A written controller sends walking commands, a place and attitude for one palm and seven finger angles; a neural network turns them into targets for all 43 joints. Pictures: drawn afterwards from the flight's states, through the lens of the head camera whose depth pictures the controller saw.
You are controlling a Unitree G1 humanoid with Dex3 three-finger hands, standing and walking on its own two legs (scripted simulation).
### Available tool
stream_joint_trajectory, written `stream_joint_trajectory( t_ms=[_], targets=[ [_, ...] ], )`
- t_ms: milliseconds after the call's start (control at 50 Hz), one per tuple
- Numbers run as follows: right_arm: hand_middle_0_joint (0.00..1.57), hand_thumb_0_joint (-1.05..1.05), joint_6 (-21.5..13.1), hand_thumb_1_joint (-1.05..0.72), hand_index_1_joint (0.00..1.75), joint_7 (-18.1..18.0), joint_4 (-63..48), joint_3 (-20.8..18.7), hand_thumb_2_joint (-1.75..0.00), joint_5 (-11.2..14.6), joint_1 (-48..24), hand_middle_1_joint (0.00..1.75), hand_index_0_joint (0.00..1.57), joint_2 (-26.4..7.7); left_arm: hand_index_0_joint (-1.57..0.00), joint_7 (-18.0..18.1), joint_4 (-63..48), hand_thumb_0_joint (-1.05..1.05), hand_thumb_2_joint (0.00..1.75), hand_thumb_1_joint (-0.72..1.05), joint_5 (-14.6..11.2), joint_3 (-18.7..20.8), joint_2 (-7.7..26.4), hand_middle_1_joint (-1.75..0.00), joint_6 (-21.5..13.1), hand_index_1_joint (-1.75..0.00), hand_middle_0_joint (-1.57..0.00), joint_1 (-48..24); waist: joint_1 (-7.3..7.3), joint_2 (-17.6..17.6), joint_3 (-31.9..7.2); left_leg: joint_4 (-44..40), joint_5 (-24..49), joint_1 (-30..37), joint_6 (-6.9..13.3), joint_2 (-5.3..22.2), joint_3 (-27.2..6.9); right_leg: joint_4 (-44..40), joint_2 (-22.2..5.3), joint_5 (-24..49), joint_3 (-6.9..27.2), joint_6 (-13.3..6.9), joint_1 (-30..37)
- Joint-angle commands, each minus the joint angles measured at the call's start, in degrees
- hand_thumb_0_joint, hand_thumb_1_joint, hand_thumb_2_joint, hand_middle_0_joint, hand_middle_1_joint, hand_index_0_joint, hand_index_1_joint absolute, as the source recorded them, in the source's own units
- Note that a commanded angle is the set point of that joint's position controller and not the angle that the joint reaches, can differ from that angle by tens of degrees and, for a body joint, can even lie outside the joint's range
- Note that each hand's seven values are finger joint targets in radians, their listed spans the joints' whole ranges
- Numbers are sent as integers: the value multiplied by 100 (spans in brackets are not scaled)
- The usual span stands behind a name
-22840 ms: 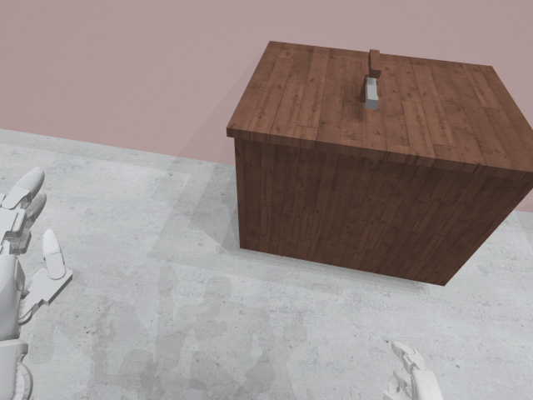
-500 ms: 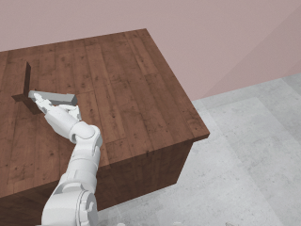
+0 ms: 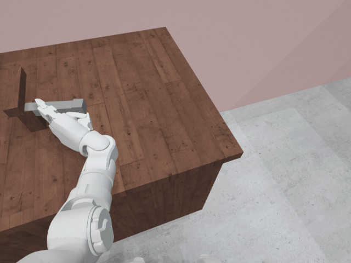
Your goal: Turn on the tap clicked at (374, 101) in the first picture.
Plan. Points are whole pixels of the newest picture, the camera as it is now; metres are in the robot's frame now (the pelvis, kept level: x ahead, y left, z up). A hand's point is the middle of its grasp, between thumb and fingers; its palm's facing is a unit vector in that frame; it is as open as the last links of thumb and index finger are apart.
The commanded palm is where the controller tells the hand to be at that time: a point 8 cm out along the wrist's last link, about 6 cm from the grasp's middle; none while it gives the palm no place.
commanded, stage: lift the hand up off the lever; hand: left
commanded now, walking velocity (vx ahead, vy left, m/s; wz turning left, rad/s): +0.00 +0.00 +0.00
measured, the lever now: (79, 106) +0.48 +0.23 +0.07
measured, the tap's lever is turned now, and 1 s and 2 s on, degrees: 76 78 78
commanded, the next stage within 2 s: none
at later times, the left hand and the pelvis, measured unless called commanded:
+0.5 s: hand (89, 113) +0.45 +0.20 +0.08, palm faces +0.81 -0.57 -0.10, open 7.8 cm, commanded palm +0.38 +0.21 +0.09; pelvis +0.01 +0.00 +0.01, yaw +0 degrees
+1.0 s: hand (78, 113) +0.43 +0.21 +0.10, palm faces +0.83 -0.55 -0.09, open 7.8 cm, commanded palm +0.37 +0.22 +0.11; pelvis +0.01 +0.00 +0.02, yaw +0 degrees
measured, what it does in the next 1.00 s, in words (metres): stands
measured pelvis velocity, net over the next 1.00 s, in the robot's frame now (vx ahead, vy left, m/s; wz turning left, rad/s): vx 0.01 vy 0.00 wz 0.00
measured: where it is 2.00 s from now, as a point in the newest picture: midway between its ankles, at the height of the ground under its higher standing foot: outside the picture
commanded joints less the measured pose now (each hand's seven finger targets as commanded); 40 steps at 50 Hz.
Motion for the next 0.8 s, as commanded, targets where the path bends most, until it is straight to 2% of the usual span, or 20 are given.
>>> stream_joint_trajectory(
  t_ms=[0,40,60,120,140,200,240,300,320,340,400,440,520,540,600,640,660,720,740,780],
  targets=[
    [20,0,-138,-90,30,-8,-517,-230,-90,13,280,30,20,-765,-15,-52,-1117,0,90,90,188,-237,811,-15,-273,-15,-15,-2324,-76,-37,-2184,-434,1601,860,287,-99,360,-701,-107,1732,212,177,1598],
    [20,0,-119,-90,30,-14,-500,-253,-90,16,298,30,20,-804,-15,-35,-1121,0,90,90,190,-37,1013,-15,-227,-15,-15,-2186,-11,-23,-2170,-472,1618,848,270,-89,337,-707,-88,1740,206,162,1639],
    [20,0,-114,-90,30,3,-539,-232,-90,25,296,30,20,-776,-15,-60,-1206,0,90,90,165,-270,779,-15,-212,-15,-15,-2300,-95,-85,-2158,-482,1639,899,282,-90,356,-718,-92,1768,197,182,1639],
    [20,0,-139,-90,30,30,-578,-253,-90,28,284,30,20,-768,-15,-51,-1456,0,90,90,142,-298,732,-15,-192,-15,-15,-2136,-21,-24,-2204,-512,1749,1016,265,-73,356,-751,-67,1826,175,158,1725],
    [20,0,-135,-90,30,17,-530,-261,-90,19,302,30,20,-813,-15,-40,-1443,0,90,90,161,-145,886,-15,-178,-15,-15,-2127,-16,-68,-2113,-522,1765,1017,264,-62,315,-756,-53,1816,168,151,1674],
    [20,0,-163,-90,30,59,-560,-251,-90,21,263,30,20,-773,-15,-66,-1549,0,90,90,163,-474,537,-15,-126,-15,-15,-2202,-60,-94,-1964,-585,1688,1059,262,-65,317,-803,-49,1676,133,148,1626],
    [20,0,-159,-90,30,30,-515,-259,-90,27,250,30,20,-809,-15,-36,-1536,0,90,90,169,-222,816,-15,-84,-15,-15,-2149,-6,-64,-1887,-636,1614,1029,258,-59,308,-857,-54,1621,156,141,1676],
    [20,0,-179,-90,30,67,-561,-250,-90,31,222,30,20,-755,-15,-39,-1763,0,90,90,165,-474,544,-15,-49,-15,-15,-2125,7,101,-1969,-665,1777,1218,229,-57,329,-851,-56,1698,123,121,1716],
    [20,0,-189,-90,30,73,-576,-244,-90,22,216,30,20,-750,-15,-43,-1759,0,90,90,171,-516,492,-15,-3,-15,-15,-2032,29,38,-1920,-675,1794,1189,236,-66,336,-859,-49,1739,110,116,1752],
    [20,0,-181,-90,30,54,-531,-254,-90,21,208,30,20,-787,-15,-26,-1686,0,90,90,178,-331,672,-15,33,-15,-15,-1962,50,30,-1882,-695,1769,1184,226,-58,306,-875,-45,1684,111,114,1730],
    [20,0,-189,-90,30,61,-569,-235,-90,30,181,30,20,-751,-15,-36,-1792,0,90,90,153,-559,445,-15,101,-15,-15,-2100,1,-87,-1879,-734,1773,1237,230,-60,323,-907,-59,1701,103,125,1784],
    [20,0,-186,-90,30,38,-580,-255,-90,36,157,30,20,-770,-15,-24,-1892,0,90,90,117,-312,668,-15,148,-15,-15,-1846,110,-30,-1935,-736,1848,1249,234,-68,347,-950,-55,1856,135,122,1945],
    [20,0,-162,-90,30,35,-660,-222,-90,62,119,30,20,-721,-15,-61,-2091,0,90,90,85,-458,544,-15,247,-15,-15,-1793,104,-193,-1976,-755,1929,1245,250,-89,416,-988,-106,2140,156,161,2193],
    [20,0,-148,-90,30,14,-644,-239,-90,58,132,30,20,-745,-15,-46,-2085,0,90,90,103,-169,818,-15,276,-15,-15,-1571,204,-163,-1939,-788,1975,1238,252,-87,398,-1010,-93,2199,163,146,2278],
    [20,0,-127,-90,30,10,-726,-224,-90,103,44,30,20,-702,-15,-116,-2348,0,90,90,92,-509,559,-15,318,-15,-15,-1628,127,-187,-1842,-819,2002,1303,253,-72,428,-1055,-130,2292,179,163,2331],
    [20,0,-139,-90,30,-6,-682,-243,-90,95,15,30,20,-722,-15,-116,-2519,0,90,90,118,-438,664,-15,318,-15,-15,-1626,171,-27,-1814,-845,2019,1405,244,-64,389,-1073,-106,2196,163,134,2277],
    [20,0,-141,-90,30,-6,-697,-220,-90,108,-33,30,20,-696,-15,-149,-2536,0,90,90,110,-675,460,-15,327,-15,-15,-1718,84,-42,-1765,-852,1965,1452,248,-60,389,-1080,-114,2105,160,146,2204],
    [20,0,-182,-90,30,-29,-670,-213,-90,118,-113,30,20,-699,-15,-163,-2513,0,90,90,104,-722,472,-15,340,-15,-15,-1865,74,-66,-1656,-875,1772,1416,258,-77,382,-1155,-127,1910,178,149,2166],
    [20,0,-181,-90,30,-54,-631,-218,-90,116,-123,30,20,-725,-15,-142,-2501,0,90,90,102,-548,642,-15,356,-15,-15,-1829,124,-35,-1636,-911,1749,1443,261,-81,362,-1182,-112,1860,172,141,2177],
    [20,0,-180,-90,30,-59,-667,-199,-90,134,-170,30,20,-693,-15,-173,-2599,0,90,90,67,-742,481,-15,359,-15,-15,-1975,83,22,-1712,-919,1786,1521,253,-87,375,-1164,-130,1890,175,143,2197]
  ],
)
